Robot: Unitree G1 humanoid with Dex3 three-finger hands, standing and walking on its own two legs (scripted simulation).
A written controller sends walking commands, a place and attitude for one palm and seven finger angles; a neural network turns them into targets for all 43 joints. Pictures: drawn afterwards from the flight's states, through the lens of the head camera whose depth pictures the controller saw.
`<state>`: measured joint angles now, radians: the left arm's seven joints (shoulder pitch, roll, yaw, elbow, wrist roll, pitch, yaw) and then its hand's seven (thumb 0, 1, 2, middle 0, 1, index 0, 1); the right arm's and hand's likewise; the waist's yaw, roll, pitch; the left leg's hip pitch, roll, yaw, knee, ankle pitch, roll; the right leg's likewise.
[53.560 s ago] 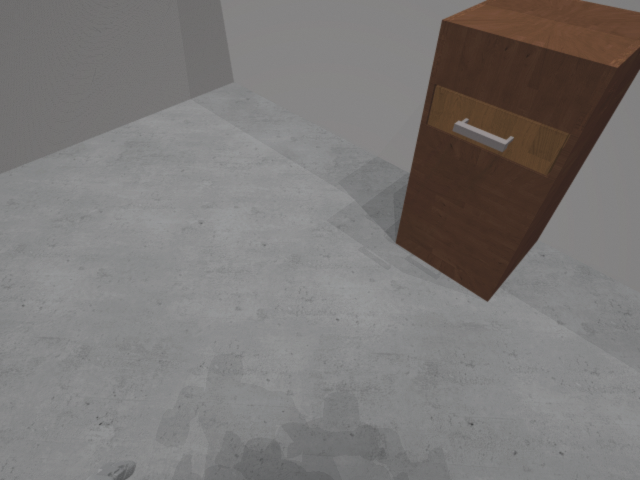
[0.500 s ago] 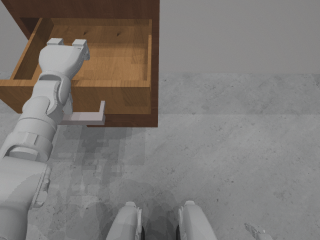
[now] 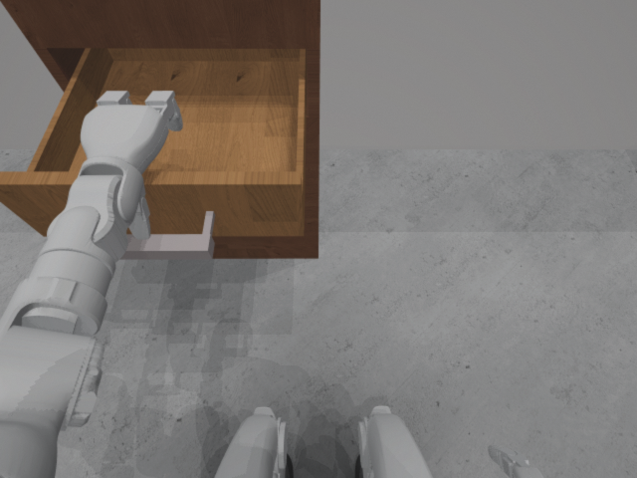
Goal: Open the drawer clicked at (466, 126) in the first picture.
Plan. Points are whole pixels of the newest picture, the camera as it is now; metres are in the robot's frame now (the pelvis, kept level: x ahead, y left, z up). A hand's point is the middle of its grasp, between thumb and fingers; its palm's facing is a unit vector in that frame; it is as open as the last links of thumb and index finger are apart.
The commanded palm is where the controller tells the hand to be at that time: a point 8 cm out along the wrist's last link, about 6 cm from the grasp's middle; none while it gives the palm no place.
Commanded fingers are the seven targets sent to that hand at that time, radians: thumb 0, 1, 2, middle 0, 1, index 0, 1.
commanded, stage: lift the fingers back up to retry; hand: left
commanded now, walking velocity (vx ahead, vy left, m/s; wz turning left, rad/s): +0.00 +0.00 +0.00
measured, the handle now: (154, 232) +0.43 +0.22 +0.01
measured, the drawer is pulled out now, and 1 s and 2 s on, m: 0.26 0.26 0.25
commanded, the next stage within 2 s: re-aim the fingers above the handle in 0.58 s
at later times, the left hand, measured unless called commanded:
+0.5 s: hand (144, 165) +0.50 +0.23 +0.06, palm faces -0.07 -0.02 -1.00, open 14.5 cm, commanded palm +0.46 +0.22 +0.05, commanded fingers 0.00 -0.50 0.30 -0.30 -1.20 -0.30 -1.20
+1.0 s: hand (143, 165) +0.50 +0.23 +0.06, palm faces -0.04 -0.03 -1.00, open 14.5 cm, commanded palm +0.46 +0.23 +0.05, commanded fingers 0.00 -0.50 0.30 -0.30 -1.20 -0.30 -1.20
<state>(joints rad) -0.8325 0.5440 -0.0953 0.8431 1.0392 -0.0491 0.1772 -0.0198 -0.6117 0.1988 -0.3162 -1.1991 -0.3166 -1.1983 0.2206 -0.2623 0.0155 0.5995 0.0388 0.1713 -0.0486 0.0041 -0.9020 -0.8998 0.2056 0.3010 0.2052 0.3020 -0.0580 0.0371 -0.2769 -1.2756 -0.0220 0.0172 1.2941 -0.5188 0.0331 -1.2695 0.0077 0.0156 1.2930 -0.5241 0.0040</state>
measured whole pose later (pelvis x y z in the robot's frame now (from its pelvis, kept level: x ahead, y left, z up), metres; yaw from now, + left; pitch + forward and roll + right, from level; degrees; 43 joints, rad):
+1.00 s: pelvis +0.02 +0.01 +0.04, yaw -2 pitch +26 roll -1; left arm -0.76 0.50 -0.04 0.97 1.08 -0.11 0.30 -0.01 -0.61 0.23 -0.32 -1.20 -0.32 -1.20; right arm 0.31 -0.26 -0.01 0.60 0.01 0.18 -0.01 0.00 -0.90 -0.90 0.21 0.30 0.21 0.30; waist -0.07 0.04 -0.25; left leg -1.10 0.00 0.03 1.13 -0.49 0.04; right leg -1.09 0.03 0.03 1.10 -0.47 0.01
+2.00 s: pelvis -0.01 +0.00 +0.01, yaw -2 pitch +27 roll -2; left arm -0.90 0.60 -0.01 1.07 1.09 -0.16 0.25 0.01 -0.61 0.22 -0.32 -1.20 -0.32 -1.20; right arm 0.32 -0.28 0.03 0.59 0.02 0.12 -0.05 0.00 -0.90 -0.90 0.21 0.30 0.21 0.30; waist -0.12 0.05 -0.23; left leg -1.22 0.01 0.00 1.23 -0.47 0.03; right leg -1.21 0.04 0.00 1.20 -0.46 0.00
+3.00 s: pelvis -0.01 +0.00 +0.02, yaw -2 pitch +27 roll -1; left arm -0.89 0.61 0.02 1.07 1.09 -0.16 0.26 0.03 -0.61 0.20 -0.32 -1.20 -0.32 -1.20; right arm 0.32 -0.29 0.03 0.59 0.02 0.14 -0.04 0.00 -0.90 -0.90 0.21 0.30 0.21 0.30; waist -0.12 0.05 -0.23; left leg -1.22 0.01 0.01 1.22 -0.49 0.03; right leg -1.21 0.05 0.02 1.19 -0.46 0.00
